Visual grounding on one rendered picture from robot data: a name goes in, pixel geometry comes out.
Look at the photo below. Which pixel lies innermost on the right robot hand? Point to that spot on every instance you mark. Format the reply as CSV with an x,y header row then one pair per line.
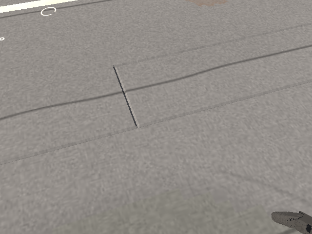
x,y
301,221

